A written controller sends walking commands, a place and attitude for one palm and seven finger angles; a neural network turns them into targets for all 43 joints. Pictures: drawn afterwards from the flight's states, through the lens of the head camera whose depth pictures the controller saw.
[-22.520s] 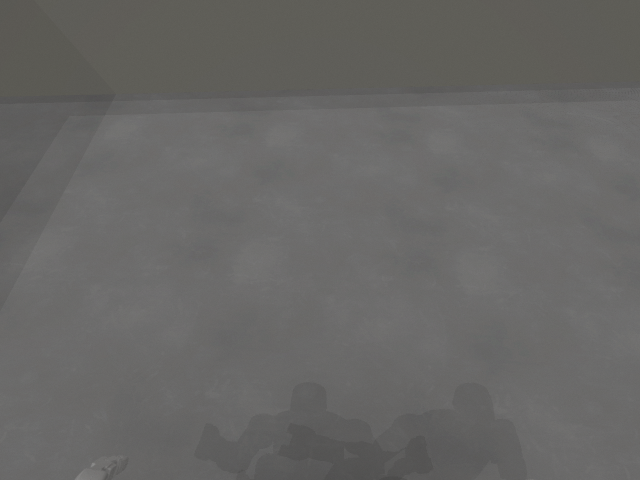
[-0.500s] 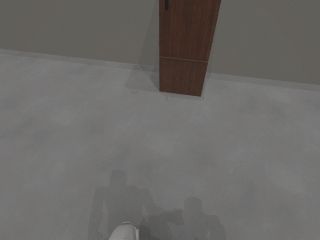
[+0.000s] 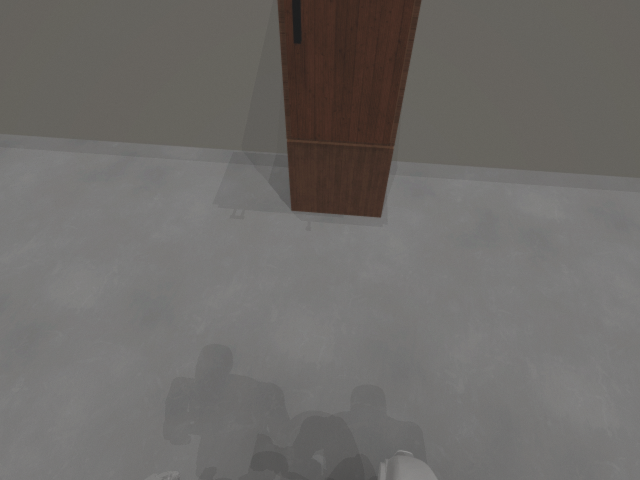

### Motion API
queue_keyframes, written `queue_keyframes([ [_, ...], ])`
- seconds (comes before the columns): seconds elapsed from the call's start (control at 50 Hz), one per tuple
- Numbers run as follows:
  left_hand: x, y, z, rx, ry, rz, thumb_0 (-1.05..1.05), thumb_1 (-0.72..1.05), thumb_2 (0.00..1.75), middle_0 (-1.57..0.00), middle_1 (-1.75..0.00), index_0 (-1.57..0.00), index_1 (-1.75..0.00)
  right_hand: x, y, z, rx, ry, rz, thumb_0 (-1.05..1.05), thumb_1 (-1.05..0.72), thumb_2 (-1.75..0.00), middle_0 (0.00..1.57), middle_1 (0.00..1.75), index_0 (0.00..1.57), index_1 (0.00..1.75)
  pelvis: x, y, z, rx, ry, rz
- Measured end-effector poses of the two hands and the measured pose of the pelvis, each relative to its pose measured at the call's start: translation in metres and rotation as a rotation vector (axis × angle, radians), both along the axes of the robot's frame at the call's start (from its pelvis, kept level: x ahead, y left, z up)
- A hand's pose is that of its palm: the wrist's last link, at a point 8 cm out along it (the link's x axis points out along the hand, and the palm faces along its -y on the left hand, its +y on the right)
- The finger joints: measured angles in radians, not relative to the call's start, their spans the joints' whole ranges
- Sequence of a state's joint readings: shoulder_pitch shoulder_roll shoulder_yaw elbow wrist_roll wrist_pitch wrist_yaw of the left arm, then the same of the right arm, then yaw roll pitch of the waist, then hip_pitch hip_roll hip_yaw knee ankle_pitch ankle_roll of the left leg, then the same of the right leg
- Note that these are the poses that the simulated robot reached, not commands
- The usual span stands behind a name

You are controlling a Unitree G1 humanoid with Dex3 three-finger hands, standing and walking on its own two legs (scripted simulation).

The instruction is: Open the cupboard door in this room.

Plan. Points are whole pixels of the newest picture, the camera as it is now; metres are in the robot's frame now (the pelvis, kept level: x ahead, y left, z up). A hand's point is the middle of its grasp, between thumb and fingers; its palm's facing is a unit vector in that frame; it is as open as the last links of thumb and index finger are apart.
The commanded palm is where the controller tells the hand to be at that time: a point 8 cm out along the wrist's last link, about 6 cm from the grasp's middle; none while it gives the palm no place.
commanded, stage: turn or walk to find it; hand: left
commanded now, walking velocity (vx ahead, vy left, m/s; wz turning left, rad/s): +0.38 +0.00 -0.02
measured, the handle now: (297, 16) +1.25 +0.11 +0.06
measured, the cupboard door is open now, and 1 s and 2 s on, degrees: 0 0 0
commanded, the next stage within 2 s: stand and wait in 0.10 s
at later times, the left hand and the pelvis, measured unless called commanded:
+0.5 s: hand (229, 479) +0.16 +0.14 -0.19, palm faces +0.07 -0.98 -0.18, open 7.2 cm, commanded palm none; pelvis +0.16 -0.03 -0.01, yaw +1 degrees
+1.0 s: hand (222, 456) +0.19 +0.16 -0.18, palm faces +0.01 -0.99 -0.17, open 7.4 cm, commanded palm none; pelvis +0.20 -0.01 +0.00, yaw -1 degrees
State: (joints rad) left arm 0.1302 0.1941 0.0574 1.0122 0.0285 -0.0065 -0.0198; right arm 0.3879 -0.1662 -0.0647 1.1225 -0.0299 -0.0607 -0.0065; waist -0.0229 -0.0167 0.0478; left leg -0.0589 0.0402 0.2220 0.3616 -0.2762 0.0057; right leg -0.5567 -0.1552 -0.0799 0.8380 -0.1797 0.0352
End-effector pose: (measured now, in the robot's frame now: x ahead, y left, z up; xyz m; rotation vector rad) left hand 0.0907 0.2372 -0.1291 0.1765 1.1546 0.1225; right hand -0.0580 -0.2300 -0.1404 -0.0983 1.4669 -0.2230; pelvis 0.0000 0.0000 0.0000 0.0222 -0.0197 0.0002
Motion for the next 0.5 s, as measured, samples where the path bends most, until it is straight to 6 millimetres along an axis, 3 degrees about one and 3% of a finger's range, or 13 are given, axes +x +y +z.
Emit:
queue_keyframes([
  [0.1, 0.086, -0.029, 0.002, 0.029, -0.071, -0.079, 0.0, 0.92, 0.9, -0.2, -0.3, -0.19, -0.3, 0.003, -0.006, -0.015, 0.06, 0.103, -0.067, 0.01, -0.92, -0.9, 0.2, 0.3, 0.2, 0.29, 0.048, -0.026, -0.012, 0.011, 0.008, -0.014],
  [0.16, 0.115, -0.048, -0.002, 0.033, -0.113, -0.081, 0.0, 0.92, 0.9, -0.2, -0.3, -0.19, -0.3, 0.026, -0.017, -0.026, 0.088, 0.139, -0.065, 0.01, -0.91, -0.9, 0.2, 0.3, 0.2, 0.29, 0.072, -0.042, -0.02, -0.002, 0.001, -0.008],
  [0.26, 0.103, -0.066, -0.001, 0.012, -0.042, -0.003, -0.01, 0.92, 0.9, -0.2, -0.3, -0.2, -0.3, 0.114, -0.039, -0.022, 0.064, 0.026, 0.006, 0.01, -0.91, -0.9, 0.2, 0.3, 0.2, 0.29, 0.101, -0.051, -0.008, -0.008, -0.01, 0.013],
  [0.36, 0.087, -0.053, -0.001, 0.04, 0.045, 0.059, -0.03, 0.96, 0.9, -0.2, -0.3, -0.2, -0.3, 0.211, -0.049, -0.011, 0.024, -0.144, 0.085, 0.01, -0.92, -0.9, 0.19, 0.3, 0.2, 0.29, 0.125, -0.052, -0.001, -0.022, -0.005, 0.022],
  [0.44, 0.071, -0.049, -0.014, 0.007, 0.133, 0.087, -0.02, 0.95, 0.9, -0.2, -0.3, -0.2, -0.3, 0.268, -0.05, -0.002, -0.019, -0.233, 0.136, 0.01, -0.93, -0.9, 0.19, 0.3, 0.2, 0.29, 0.143, -0.044, -0.003, -0.043, -0.013, 0.019],
  [0.5, 0.062, -0.046, -0.03, -0.033, 0.193, 0.108, -0.01, 0.93, 0.9, -0.2, -0.3, -0.2, -0.3, 0.297, -0.042, 0.002, -0.046, -0.277, 0.165, 0.01, -0.93, -0.9, 0.19, 0.3, 0.2, 0.29, 0.158, -0.035, -0.01, -0.067, -0.022, 0.017],
])
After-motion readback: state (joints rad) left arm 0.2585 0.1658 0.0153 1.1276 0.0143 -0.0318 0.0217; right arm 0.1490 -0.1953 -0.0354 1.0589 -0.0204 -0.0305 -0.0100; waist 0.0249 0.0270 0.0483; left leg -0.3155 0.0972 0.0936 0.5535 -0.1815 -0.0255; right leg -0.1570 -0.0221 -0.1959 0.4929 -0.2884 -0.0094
